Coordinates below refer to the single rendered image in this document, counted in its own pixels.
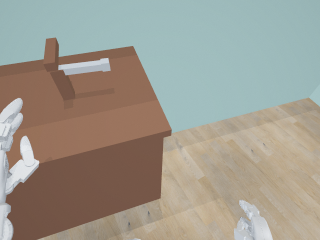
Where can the robot left forearm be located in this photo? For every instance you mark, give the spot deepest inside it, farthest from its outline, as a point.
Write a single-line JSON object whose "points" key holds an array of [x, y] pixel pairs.
{"points": [[6, 226]]}

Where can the robot left hand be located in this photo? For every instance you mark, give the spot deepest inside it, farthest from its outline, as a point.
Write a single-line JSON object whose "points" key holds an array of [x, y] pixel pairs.
{"points": [[10, 120]]}

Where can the tap lever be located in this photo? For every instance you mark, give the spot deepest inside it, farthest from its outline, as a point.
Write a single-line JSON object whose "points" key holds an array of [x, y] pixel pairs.
{"points": [[86, 67]]}

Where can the robot right hand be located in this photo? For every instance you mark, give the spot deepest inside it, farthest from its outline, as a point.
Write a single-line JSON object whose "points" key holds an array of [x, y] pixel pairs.
{"points": [[255, 229]]}

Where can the counter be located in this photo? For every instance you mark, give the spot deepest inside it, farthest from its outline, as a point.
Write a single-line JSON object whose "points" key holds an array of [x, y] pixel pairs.
{"points": [[98, 137]]}

